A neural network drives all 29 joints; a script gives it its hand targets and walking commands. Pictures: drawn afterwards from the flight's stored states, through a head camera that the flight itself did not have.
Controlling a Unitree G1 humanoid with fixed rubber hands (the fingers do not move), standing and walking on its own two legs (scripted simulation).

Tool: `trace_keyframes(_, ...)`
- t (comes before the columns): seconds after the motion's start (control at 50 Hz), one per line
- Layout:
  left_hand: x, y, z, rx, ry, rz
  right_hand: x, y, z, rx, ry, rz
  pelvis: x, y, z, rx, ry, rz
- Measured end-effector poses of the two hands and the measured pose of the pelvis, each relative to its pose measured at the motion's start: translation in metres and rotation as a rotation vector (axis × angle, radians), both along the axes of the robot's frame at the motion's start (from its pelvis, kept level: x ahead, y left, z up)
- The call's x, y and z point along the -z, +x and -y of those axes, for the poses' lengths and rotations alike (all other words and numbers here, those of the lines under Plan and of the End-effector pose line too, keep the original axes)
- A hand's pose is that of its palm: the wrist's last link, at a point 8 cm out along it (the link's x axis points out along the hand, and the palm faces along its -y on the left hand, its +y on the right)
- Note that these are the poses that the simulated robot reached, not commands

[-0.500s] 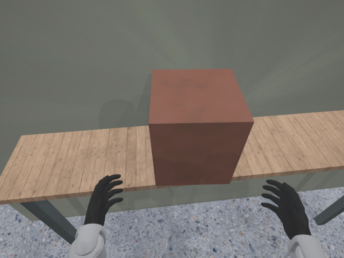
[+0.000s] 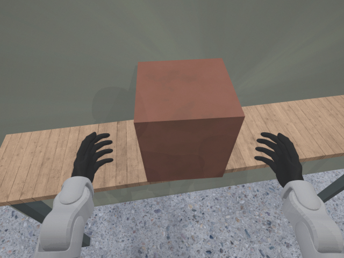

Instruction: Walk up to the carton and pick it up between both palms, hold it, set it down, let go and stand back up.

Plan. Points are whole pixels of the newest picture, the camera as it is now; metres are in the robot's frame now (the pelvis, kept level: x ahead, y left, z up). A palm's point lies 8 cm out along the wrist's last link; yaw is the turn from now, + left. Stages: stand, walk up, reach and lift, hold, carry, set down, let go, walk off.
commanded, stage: reach and lift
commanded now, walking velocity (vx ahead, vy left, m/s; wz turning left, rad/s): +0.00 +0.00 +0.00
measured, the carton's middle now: (182, 123) +0.43 +0.01 +0.06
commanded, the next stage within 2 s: none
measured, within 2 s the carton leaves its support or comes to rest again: neither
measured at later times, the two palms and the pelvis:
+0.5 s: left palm (87, 130) +0.33 +0.21 +0.14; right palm (290, 130) +0.34 -0.21 +0.14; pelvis -0.01 +0.00 +0.00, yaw -1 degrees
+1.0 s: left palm (84, 93) +0.38 +0.22 +0.19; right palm (285, 89) +0.41 -0.20 +0.19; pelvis -0.02 +0.00 +0.00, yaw +1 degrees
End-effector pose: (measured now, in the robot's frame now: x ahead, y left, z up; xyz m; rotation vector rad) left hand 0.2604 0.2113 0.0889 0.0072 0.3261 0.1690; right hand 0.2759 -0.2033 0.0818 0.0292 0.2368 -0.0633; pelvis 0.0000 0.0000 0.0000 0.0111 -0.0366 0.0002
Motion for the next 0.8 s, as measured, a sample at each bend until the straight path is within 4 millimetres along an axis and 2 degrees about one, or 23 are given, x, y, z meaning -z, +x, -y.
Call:
trace_keyframes(0.24, -0.027, 0.033, -0.002, 0.007, -0.007, 0.016, -0.027, 0.034, -0.001, -0.02, -0.003, 0.022, 0.0, -0.001, -0.003, 0.0, -0.003, -0.02)
trace_keyframes(0.8, -0.083, 0.101, -0.002, 0.005, 0.013, 0.031, -0.089, 0.108, 0.001, -0.057, -0.01, 0.026, 0.003, -0.017, -0.004, 0.002, -0.003, -0.111)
